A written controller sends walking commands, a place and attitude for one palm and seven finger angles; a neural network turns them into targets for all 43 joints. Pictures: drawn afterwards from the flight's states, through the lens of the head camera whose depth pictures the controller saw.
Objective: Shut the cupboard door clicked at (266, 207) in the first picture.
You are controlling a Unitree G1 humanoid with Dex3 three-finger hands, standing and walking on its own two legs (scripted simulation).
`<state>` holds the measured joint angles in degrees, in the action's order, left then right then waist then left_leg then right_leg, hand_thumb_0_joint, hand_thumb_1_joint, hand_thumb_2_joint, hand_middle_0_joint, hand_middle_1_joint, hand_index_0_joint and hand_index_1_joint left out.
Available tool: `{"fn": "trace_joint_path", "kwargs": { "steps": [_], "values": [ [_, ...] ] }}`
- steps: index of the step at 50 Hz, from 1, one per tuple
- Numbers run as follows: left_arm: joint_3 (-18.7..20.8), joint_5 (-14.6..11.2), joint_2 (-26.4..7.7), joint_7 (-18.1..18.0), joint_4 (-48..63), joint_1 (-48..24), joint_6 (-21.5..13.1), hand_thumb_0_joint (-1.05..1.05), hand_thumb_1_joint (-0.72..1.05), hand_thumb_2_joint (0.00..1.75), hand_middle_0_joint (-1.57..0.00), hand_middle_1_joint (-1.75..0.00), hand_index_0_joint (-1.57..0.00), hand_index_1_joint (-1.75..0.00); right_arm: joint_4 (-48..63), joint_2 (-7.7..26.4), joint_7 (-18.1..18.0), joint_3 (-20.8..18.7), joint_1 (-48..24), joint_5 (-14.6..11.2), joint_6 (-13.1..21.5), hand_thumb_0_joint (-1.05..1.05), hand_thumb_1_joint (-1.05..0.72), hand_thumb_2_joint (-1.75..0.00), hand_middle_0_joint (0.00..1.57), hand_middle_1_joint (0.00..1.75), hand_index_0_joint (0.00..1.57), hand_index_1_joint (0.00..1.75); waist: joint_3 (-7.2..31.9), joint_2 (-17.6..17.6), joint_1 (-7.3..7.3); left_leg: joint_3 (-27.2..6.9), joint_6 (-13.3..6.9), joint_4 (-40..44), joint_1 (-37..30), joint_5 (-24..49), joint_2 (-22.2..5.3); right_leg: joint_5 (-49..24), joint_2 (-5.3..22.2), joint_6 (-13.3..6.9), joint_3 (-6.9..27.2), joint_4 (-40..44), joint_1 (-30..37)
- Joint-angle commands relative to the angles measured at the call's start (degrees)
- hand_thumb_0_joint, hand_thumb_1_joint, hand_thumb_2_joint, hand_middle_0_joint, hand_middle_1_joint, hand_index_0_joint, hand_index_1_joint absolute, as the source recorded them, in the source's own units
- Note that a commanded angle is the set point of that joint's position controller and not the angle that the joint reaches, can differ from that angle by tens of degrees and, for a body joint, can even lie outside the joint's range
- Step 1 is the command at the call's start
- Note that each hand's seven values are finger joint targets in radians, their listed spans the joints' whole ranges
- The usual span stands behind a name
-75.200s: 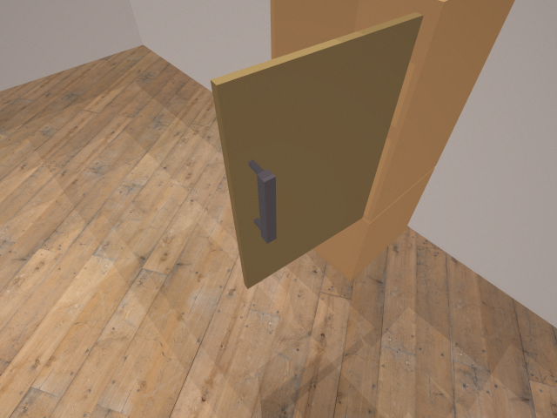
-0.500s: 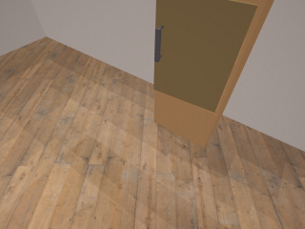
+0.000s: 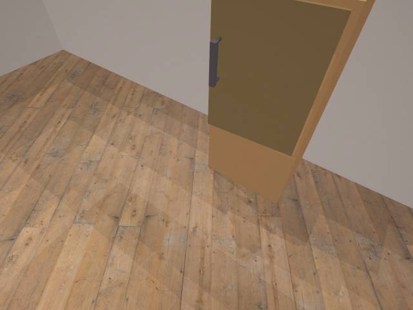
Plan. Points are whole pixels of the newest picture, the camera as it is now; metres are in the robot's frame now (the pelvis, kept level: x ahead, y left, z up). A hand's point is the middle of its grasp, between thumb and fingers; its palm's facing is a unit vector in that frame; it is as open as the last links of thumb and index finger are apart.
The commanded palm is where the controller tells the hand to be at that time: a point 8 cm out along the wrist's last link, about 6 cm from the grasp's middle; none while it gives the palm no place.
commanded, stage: walk to a spot facing it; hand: left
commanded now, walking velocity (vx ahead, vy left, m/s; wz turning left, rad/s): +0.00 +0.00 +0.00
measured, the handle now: (215, 62) +0.95 +0.02 -0.01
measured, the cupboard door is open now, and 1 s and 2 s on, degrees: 5 5 5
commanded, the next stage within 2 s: turn to face it in 1.52 s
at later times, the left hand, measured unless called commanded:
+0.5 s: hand out of the picture +0.00 +0.22 -0.21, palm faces +0.24 -0.94 -0.23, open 7.3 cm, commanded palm none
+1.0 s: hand out of the picture -0.01 +0.18 -0.15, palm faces +0.51 -0.80 -0.30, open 7.3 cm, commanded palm none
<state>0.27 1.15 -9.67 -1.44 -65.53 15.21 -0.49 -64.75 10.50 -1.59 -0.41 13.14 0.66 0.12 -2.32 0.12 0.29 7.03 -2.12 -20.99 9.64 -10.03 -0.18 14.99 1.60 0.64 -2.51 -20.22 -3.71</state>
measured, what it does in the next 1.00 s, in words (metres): steps on the spot, turning left: right foot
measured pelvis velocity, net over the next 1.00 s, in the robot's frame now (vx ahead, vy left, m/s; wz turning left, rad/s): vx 0.05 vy -0.02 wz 0.55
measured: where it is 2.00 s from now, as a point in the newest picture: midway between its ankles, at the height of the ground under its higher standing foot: outside the picture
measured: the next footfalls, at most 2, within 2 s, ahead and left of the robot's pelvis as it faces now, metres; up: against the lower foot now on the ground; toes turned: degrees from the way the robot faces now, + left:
right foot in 0.86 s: +0.09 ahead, -0.11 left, +0.00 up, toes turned +26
left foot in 1.32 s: +0.13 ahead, +0.17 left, +0.00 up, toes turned +52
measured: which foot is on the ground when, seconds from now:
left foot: down 0.00-0.86, up 0.88-1.00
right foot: down 0.00-0.42, up 0.44-0.84, down 0.86-1.00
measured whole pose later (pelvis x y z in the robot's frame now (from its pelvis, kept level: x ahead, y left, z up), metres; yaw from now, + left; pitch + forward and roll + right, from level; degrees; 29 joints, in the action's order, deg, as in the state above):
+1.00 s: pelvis +0.05 -0.02 +0.00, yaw +32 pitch +1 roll +2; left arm 2.9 1.7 -10.7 -0.6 -53.5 16.0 -0.4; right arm -54.1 15.4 1.6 -5.6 13.5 2.1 -3.5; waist -1.8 -2.3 1.3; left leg -1.3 1.6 -65.0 33.8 -18.5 2.6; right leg 17.8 2.7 -1.2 -5.5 -23.7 -7.5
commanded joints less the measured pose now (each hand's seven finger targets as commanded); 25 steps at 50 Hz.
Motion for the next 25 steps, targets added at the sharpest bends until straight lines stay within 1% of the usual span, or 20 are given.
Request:
{"fn": "trace_joint_path", "kwargs": {
  "steps": [1, 2, 4, 6, 8, 10, 11, 12, 13, 15, 16, 17, 18, 19, 20, 21, 22, 23, 24, 25],
  "values": [
    [1.12, -0.27, -7.51, -0.56, 0.88, 3.35, -0.78, 0.0, 0.9, 0.9, -0.2, -0.3, -0.2, -0.3, 1.37, 7.64, -0.33, -1.19, 2.6, 0.1, 0.64, 0.0, -0.9, -0.9, 0.2, 0.3, 0.2, 0.3, -1.71, 0.19, 0.34, -8.04, 0.25, 3.74, -3.43, 7.46, -6.92, -8.06, 4.99, -2.21, 4.64, 4.44, -5.82],
    [1.21, -0.28, -7.89, -0.52, 0.9, 3.01, -0.8, 0.0, 0.9, 0.9, -0.2, -0.3, -0.2, -0.3, 1.37, 8.0, -0.37, -1.16, 2.44, 0.08, 0.74, 0.0, -0.9, -0.9, 0.2, 0.3, 0.2, 0.3, -0.98, -0.17, 0.34, -8.11, 0.24, 3.69, -3.73, 8.3, -6.95, -8.63, 4.97, -2.24, 4.86, 4.39, -5.22],
    [1.17, -0.38, -5.96, -0.76, 1.08, 3.81, -0.25, 0.0, 0.9, 0.9, -0.2, -0.3, -0.2, -0.3, 1.5, 5.45, -0.2, -0.7, 3.25, 0.15, 0.4, 0.0, -0.9, -0.9, 0.2, 0.3, 0.2, 0.3, -0.38, -0.69, 0.3, -8.03, 0.63, 1.85, -2.53, 11.78, -6.55, -10.54, 5.58, -1.59, 3.2, 2.17, -4.27],
    [1.79, -0.37, -6.8, -1.02, 1.7, 4.22, 0.24, 0.0, 0.9, 0.9, -0.2, -0.3, -0.2, -0.3, 2.09, 5.49, -0.08, -0.98, 3.32, 0.09, -0.21, 0.0, -0.9, -0.9, 0.2, 0.3, 0.2, 0.3, -1.04, 0.41, 0.02, -8.13, 0.65, -0.61, -0.25, 13.3, -6.18, -11.76, 6.33, -1.57, 1.8, -0.43, -4.11],
    [2.59, -0.38, -7.85, -1.11, 2.88, 4.0, 0.7, 0.0, 0.9, 0.9, -0.2, -0.3, -0.2, -0.3, 3.19, 6.27, 0.03, -1.49, 2.82, 0.14, -0.78, 0.0, -0.9, -0.9, 0.2, 0.3, 0.2, 0.3, -1.2, 0.06, -0.2, -8.4, 0.69, -2.96, 2.52, 12.62, -5.75, -11.24, 7.22, -1.98, 1.09, -2.27, -4.14],
    [3.47, -0.2, -8.92, -1.16, 4.26, 3.49, 1.05, 0.0, 0.9, 0.9, -0.2, -0.3, -0.2, -0.3, 4.45, 6.78, 0.23, -1.99, 2.32, 0.15, -1.28, 0.0, -0.9, -0.9, 0.2, 0.3, 0.2, 0.3, -1.05, 1.79, -0.4, -8.43, 0.81, -6.28, 5.73, 11.99, -4.94, -11.34, 8.69, -3.07, 0.77, -3.45, -3.6],
    [3.86, -0.18, -9.44, -1.16, 5.0, 3.35, 1.19, 0.0, 0.9, 0.9, -0.2, -0.3, -0.2, -0.3, 5.1, 6.51, 0.36, -2.3, 2.0, 0.23, -1.47, 0.0, -0.9, -0.9, 0.2, 0.3, 0.2, 0.3, -0.66, 2.51, -0.47, -7.92, 1.08, -8.68, 7.15, 11.35, -4.2, -12.02, 10.33, -4.09, 1.21, -3.8, -3.24],
    [4.28, -0.1, -10.31, -1.18, 5.81, 3.15, 1.3, 0.0, 0.9, 0.9, -0.2, -0.3, -0.2, -0.3, 5.75, 6.17, 0.53, -2.51, 1.84, 0.24, -1.69, 0.0, -0.9, -0.9, 0.2, 0.3, 0.2, 0.3, -0.47, 4.42, -0.58, -6.97, 1.52, -11.92, 9.02, 9.92, -3.01, -12.83, 12.18, -5.33, 2.03, -3.72, -2.65],
    [4.62, -0.02, -10.78, -1.21, 6.52, 3.17, 1.32, 0.0, 0.9, 0.9, -0.2, -0.3, -0.2, -0.3, 6.68, 5.95, 0.66, -2.69, 1.2, 0.35, -1.92, 0.0, -0.9, -0.9, 0.2, 0.3, 0.2, 0.3, -0.34, 6.89, -0.95, -5.48, 2.07, -16.71, 11.03, 5.78, -2.05, -15.49, 14.77, -7.09, 3.23, -3.24, -2.17],
    [5.07, 0.46, -11.36, -1.44, 7.98, 1.88, 1.24, 0.0, 0.9, 0.9, -0.2, -0.3, -0.2, -0.3, 8.81, 5.56, 0.89, -3.33, -0.52, 0.55, -2.58, 0.0, -0.9, -0.9, 0.2, 0.3, 0.2, 0.3, -1.78, 10.6, -1.16, -4.4, 3.0, -27.99, 15.84, -14.14, -1.56, -23.41, 20.44, -11.36, 4.7, -2.02, -2.49],
    [5.38, 0.86, -12.07, -1.55, 8.95, 0.4, 1.14, 0.0, 0.9, 0.9, -0.2, -0.3, -0.2, -0.3, 9.62, 5.38, 1.09, -3.59, -1.09, 0.38, -2.65, 0.0, -0.9, -0.9, 0.2, 0.3, 0.2, 0.3, -2.47, 10.95, -0.82, -5.01, 3.16, -29.73, 17.23, -18.95, -2.66, -26.38, 22.23, -12.1, 3.76, -2.69, -2.82],
    [5.71, 1.12, -12.27, -1.61, 9.89, -1.09, 1.08, 0.0, 0.9, 0.9, -0.2, -0.3, -0.2, -0.3, 10.18, 5.36, 1.39, -3.75, -1.42, 0.28, -2.67, 0.0, -0.9, -0.9, 0.2, 0.3, 0.2, 0.3, -3.36, 9.98, -0.26, -5.36, 3.22, -28.79, 16.49, -20.16, -3.98, -27.59, 22.64, -11.51, 1.99, -3.88, -4.23],
    [5.93, 1.13, -12.89, -1.52, 10.78, -2.79, 1.06, 0.0, 0.9, 0.9, -0.2, -0.3, -0.2, -0.3, 10.6, 5.26, 1.68, -3.74, -0.2, 0.12, -2.6, 0.0, -0.9, -0.9, 0.2, 0.3, 0.2, 0.3, -3.02, 9.19, 0.99, -5.31, 3.27, -23.26, 14.52, -17.96, -4.52, -28.51, 21.57, -9.62, -0.75, -7.3, -4.49],
    [6.01, 0.74, -12.92, -1.31, 11.48, -3.64, 1.12, 0.0, 0.9, 0.9, -0.2, -0.3, -0.2, -0.3, 10.21, 5.53, 1.83, -3.69, 2.63, 0.24, -2.34, 0.0, -0.9, -0.9, 0.2, 0.3, 0.2, 0.3, -1.28, 6.26, 2.36, -4.11, 3.03, -15.33, 9.58, -9.61, -3.58, -28.29, 18.81, -6.61, -4.09, -13.19, -5.31],
    [5.89, 0.19, -11.55, -1.03, 12.22, -3.4, 1.39, 0.0, 0.9, 0.9, -0.2, -0.3, -0.2, -0.3, 9.47, 7.8, 1.87, -4.18, 7.16, 0.54, -1.78, 0.0, -0.9, -0.9, 0.2, 0.3, 0.2, 0.3, 1.48, -3.94, 4.15, -9.9, 0.73, -6.72, 1.46, 10.01, -5.76, -19.18, 13.44, -1.9, -7.69, -24.52, -11.44],
    [5.13, -0.73, -7.8, -0.65, 14.11, -1.8, 1.91, 0.0, 0.9, 0.9, -0.2, -0.3, -0.2, -0.3, 9.34, 13.59, 1.31, -5.21, 10.22, 1.09, -1.3, 0.0, -0.9, -0.9, 0.2, 0.3, 0.2, 0.3, 2.68, -22.76, 4.36, -32.34, -6.58, -0.12, -3.84, 32.38, -18.46, 15.79, 3.33, 3.24, -8.55, -38.94, -23.79],
    [4.73, -0.3, -8.23, -1.04, 15.56, -5.13, 2.59, 0.0, 0.9, 0.9, -0.2, -0.3, -0.2, -0.3, 8.25, 15.26, 0.57, -5.6, 11.93, 0.95, -1.83, 0.0, -0.9, -0.9, 0.2, 0.3, 0.2, 0.3, 4.87, -19.06, 5.43, -35.91, -9.6, 2.89, -2.4, 28.23, -21.87, 24.48, 1.94, 1.82, 0.32, -45.46, -24.62],
    [5.14, 0.0, -8.74, -1.03, 15.21, -4.99, 2.91, 0.0, 0.9, 0.9, -0.2, -0.3, -0.2, -0.3, 8.86, 14.53, 0.63, -5.56, 9.31, 1.05, -1.98, 0.0, -0.9, -0.9, 0.2, 0.3, 0.2, 0.3, 4.52, -12.83, 4.09, -31.93, -8.16, 5.35, 1.28, 6.06, -19.86, 20.18, 3.39, 0.62, 2.94, -46.97, -23.34],
    [5.4, 0.15, -8.55, -0.69, 15.27, -6.37, 3.01, 0.0, 0.9, 0.9, -0.2, -0.3, -0.2, -0.3, 10.97, 13.75, 0.45, -5.53, 5.97, 1.16, -1.79, 0.0, -0.9, -0.9, 0.2, 0.3, 0.2, 0.3, 1.94, -11.96, 3.32, -32.97, -6.63, 7.22, 5.45, -5.78, -17.54, 15.67, 3.94, 0.96, 3.13, -47.31, -25.51],
    [5.47, 0.48, -9.3, -0.24, 15.1, -7.49, 2.89, 0.0, 0.9, 0.9, -0.2, -0.3, -0.2, -0.3, 11.99, 12.75, 0.25, -5.04, 3.86, 1.33, -1.62, 0.0, -0.9, -0.9, 0.2, 0.3, 0.2, 0.3, 0.24, -7.2, 2.51, -32.41, -5.73, 7.54, 7.37, -9.81, -15.73, 11.33, 3.78, 1.37, 4.11, -47.78, -26.22]
  ]
}}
